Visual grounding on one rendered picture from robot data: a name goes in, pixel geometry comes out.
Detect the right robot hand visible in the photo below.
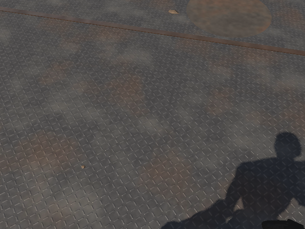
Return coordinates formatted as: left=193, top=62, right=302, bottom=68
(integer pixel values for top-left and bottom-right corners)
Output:
left=261, top=219, right=305, bottom=229

